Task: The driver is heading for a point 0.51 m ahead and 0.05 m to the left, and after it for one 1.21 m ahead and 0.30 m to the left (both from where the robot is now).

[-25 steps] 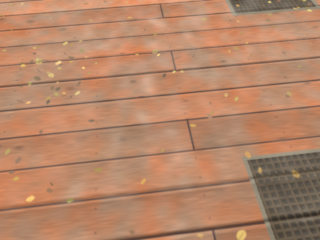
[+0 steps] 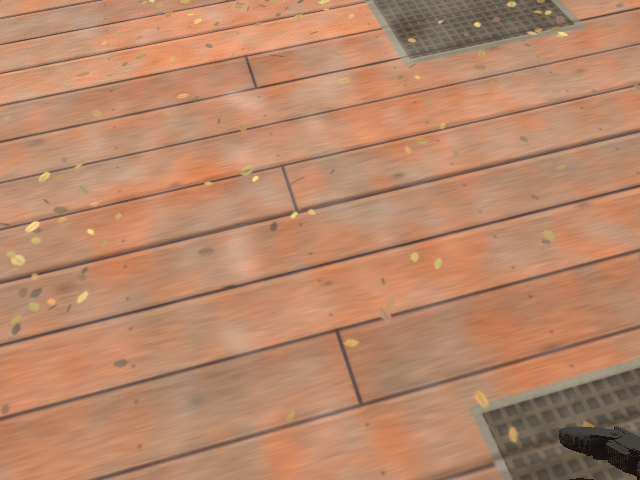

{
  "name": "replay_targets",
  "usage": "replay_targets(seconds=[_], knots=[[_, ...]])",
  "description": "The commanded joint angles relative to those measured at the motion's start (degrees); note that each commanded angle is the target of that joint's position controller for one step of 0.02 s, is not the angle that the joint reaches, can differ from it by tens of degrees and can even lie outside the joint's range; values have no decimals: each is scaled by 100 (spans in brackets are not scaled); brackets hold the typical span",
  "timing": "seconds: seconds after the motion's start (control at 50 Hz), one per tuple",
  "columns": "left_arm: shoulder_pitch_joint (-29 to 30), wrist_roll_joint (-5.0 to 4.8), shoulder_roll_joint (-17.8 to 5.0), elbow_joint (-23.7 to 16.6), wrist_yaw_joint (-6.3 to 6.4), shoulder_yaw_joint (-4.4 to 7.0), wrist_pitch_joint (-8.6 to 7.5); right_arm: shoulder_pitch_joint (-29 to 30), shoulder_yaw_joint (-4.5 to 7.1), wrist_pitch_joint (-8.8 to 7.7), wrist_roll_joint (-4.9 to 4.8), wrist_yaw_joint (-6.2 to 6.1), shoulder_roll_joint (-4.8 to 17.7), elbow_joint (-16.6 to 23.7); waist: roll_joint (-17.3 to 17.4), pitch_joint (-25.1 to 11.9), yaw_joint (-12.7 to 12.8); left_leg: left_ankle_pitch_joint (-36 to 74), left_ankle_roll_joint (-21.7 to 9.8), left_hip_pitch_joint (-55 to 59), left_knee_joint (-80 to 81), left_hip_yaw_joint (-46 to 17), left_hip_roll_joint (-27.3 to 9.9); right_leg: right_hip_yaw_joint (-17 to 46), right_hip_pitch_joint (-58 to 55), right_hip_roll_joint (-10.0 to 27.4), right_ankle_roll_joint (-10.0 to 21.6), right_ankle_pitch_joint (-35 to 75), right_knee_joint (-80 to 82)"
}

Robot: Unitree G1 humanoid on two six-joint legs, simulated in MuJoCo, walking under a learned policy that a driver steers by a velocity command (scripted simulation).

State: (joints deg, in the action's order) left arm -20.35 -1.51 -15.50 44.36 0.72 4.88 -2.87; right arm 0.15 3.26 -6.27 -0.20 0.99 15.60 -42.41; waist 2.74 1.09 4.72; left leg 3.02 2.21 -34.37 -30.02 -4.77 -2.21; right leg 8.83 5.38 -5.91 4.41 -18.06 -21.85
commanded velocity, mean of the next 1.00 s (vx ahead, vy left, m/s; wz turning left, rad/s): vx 0.35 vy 0.00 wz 0.01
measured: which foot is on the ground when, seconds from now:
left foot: up 0.00-0.06, down 0.08-0.58, up 0.60-1.00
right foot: down 0.00-0.10, up 0.12-0.56, down 0.58-1.00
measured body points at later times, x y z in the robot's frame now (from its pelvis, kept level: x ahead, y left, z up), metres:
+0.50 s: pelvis +0.27 +0.01 +0.00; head +0.30 +0.00 +0.45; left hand +0.53 +0.20 -0.08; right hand +0.22 -0.27 -0.13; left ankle +0.19 +0.14 -0.74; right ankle +0.40 -0.16 -0.71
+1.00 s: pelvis +0.42 -0.04 +0.00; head +0.45 -0.03 +0.45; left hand +0.52 +0.26 -0.12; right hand +0.60 -0.30 -0.10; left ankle +0.47 +0.09 -0.72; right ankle +0.41 -0.15 -0.74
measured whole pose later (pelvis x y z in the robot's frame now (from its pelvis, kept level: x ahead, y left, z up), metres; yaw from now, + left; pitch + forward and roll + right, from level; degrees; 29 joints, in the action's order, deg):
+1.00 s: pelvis +0.42 -0.04 +0.00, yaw +5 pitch +2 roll -2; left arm -8.7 -0.2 -16.4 45.7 1.2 4.3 -1.0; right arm -8.3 4.3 3.1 -0.6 1.1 16.6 -40.1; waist 1.0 2.5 1.2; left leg -14.9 1.2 -27.3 -41.0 1.9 -4.1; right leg -13.8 11.0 3.0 0.7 -13.7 -23.6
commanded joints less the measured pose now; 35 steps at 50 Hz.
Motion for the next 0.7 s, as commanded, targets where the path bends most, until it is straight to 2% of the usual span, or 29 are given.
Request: replay_targets(seconds=[0.02, 0.04, 0.06, 0.08, 0.1, 0.12, 0.14, 0.16, 0.18, 0.2, 0.22, 0.26, 0.32, 0.36, 0.4, 0.44, 0.48, 0.52, 0.54, 0.56, 0.58, 0.6, 0.62, 0.64, 0.66, 0.68, 0.7], knots=[[-94, -2, -898, -268, 67, 231, 0, 408, 180, -173, -39, 59, 676, 522, -933, -64, -165, -405, -146, 601, 267, 56, 176, 1349, 111, 1473, 707, 1423, 73], [-38, 7, -896, -293, 74, 233, 24, 175, 211, -202, -42, 57, 731, 478, -1041, -124, -295, -642, -233, 897, 343, 114, 211, 1452, 59, 1464, 652, 1606, -123], [57, 24, -788, -325, 70, 189, 33, -350, 272, -231, -12, 39, 825, 334, -1054, -345, -570, -562, -380, 1562, 561, 261, 249, 1335, 74, 1284, 529, 2037, -535], [82, 75, -505, -385, 41, 80, 12, -1058, 343, -263, 100, 13, 1033, 224, -871, -977, -883, -510, -688, 2809, 392, -95, -240, 1023, 430, 986, 341, 2101, -1595], [-459, 68, -168, -481, 47, -25, -24, -1919, 454, -247, 218, -19, 1472, 109, 234, -1921, -903, -967, -1410, 4899, 410, -1916, -1452, 360, 1990, 316, -67, 825, -3522], [-954, -71, -231, -438, 47, -70, -72, -2294, 476, -174, 95, 55, 1418, -165, 1715, -2201, -787, -2343, -1978, 5607, 1140, -4069, -2186, 127, 3385, 78, -264, -1560, -4854], [-612, -120, -753, -367, 35, 33, -80, -2021, 332, -141, -31, 66, 904, -62, 916, -1381, -893, -3230, -1776, 5055, 1341, -3773, -2013, 342, 3931, 402, -277, -1291, -5370], [-7, -62, -863, -464, 24, 51, -70, -1716, 258, -78, -15, 49, 671, -1, 358, -758, -933, -3047, -1545, 4311, 1374, -2874, -1758, 131, 3974, 617, -272, -826, -5420], [372, 20, -793, -576, 17, 43, -83, -1438, 209, -36, 44, 47, 594, 7, 74, -307, -816, -2439, -1478, 3530, 1527, -2265, -1514, -14, 3846, 770, -257, -503, -5124], [511, 76, -730, -616, 3, 60, -87, -1285, 160, -33, 86, 39, 480, -6, 93, -126, -676, -1915, -1434, 3067, 1656, -1842, -1316, -35, 3649, 956, -235, -261, -4746], [435, 61, -621, -609, -22, 46, -81, -1231, 137, -41, 110, 34, 455, -24, 216, -100, -548, -1564, -1402, 2771, 1778, -1542, -1173, -105, 3369, 1063, -225, -139, -4497], [375, 65, -412, -595, -47, -8, -62, -1309, 153, -76, 47, 34, 523, -111, 308, -146, -475, -1020, -1503, 2591, 1973, -1148, -1088, -315, 3215, 1150, -272, -15, -4048], [856, 127, -263, -766, -63, -102, -95, -1455, 223, -72, -14, -7, 807, -216, 148, -95, -565, -447, -1577, 2594, 2180, -687, -1090, -490, 3290, 1259, -374, 671, -3032], [1212, 113, -188, -835, -103, -152, -135, -1555, 237, -22, -48, -29, 896, -266, 139, -55, -684, -296, -1465, 2569, 2217, -319, -959, -622, 3089, 1201, -398, 1288, -2261], [1561, 82, -184, -901, -146, -171, -162, -1739, 239, 24, -90, -35, 964, -341, 156, 0, -822, -260, -1370, 2569, 2176, -75, -877, -765, 2815, 1071, -428, 1729, -1660], [1875, 44, -230, -999, -190, -169, -176, -1993, 238, 73, -121, -31, 1009, -448, 178, 59, -940, -294, -1332, 2761, 2098, -68, -976, -830, 2721, 983, -418, 1841, -1319], [2092, 21, -299, -1101, -238, -154, -193, -2129, 241, 133, -145, -33, 1048, -532, 221, 132, -953, -266, -1270, 3054, 1953, -135, -1141, -840, 2711, 924, -316, 1623, -1060], [2031, 48, -428, -1130, -265, -103, -226, -2127, 247, 212, -153, -56, 1099, -591, 274, 130, -791, 371, -1135, 3237, 1574, -205, -1212, -858, 2340, 812, -171, 1344, -734], [1601, 106, -551, -1021, -254, -26, -254, -2035, 234, 258, -160, -78, 1108, -593, 242, -109, -486, 1308, -981, 3236, 993, -74, -1035, -968, 1645, 648, -65, 1518, -403], [914, 197, -803, -823, -218, 94, -277, -2061, 187, 271, -140, -94, 1004, -577, 160, -611, -168, 1800, -770, 2976, 89, 114, -714, -970, 496, 657, 88, 2054, -261], [21, 356, -1268, -711, -149, 205, -281, -1950, 44, 230, 24, -107, 673, -349, -424, -1514, 165, 303, -441, 1879, -1491, 341, -312, 58, -1216, 1777, 464, 3807, -660], [-100, 388, -1580, -698, -126, 232, -186, -2842, -153, 154, 65, -95, 80, -379, -1901, -2303, -163, -3913, -50, 10, -3387, 431, 444, 1907, -2820, 3305, 1438, 5046, -674], [-258, 300, -1139, -665, -137, 156, -120, -2739, 12, 146, -90, -113, 714, -546, -1352, -2492, 106, -4138, 1, -174, -4095, -271, 305, 2027, -2424, 3171, 1455, 4862, -508], [92, 246, -901, -677, -136, 63, -114, -2276, 92, 174, -199, -123, 913, -408, -1157, -1721, 32, -3912, 4, -541, -4246, -208, 111, 1149, -1902, 2894, 1239, 5049, -464], [478, 210, -720, -658, -138, 3, -121, -2048, 92, 239, -164, -160, 826, -377, -892, -1323, -148, -3570, 39, -545, -3999, -53, -111, 624, -1295, 2602, 1030, 4887, -312], [798, 201, -586, -654, -148, -33, -127, -1949, 122, 336, -98, -193, 793, -372, -825, -984, -310, -3257, 76, -349, -3748, -3, -242, 287, -648, 2432, 925, 4602, -73], [1063, 230, -541, -634, -148, -39, -135, -2029, 142, 467, -96, -209, 717, -377, -914, -796, -515, -3028, 119, 104, -3598, 50, -316, -49, 10, 2304, 867, 4407, 202]])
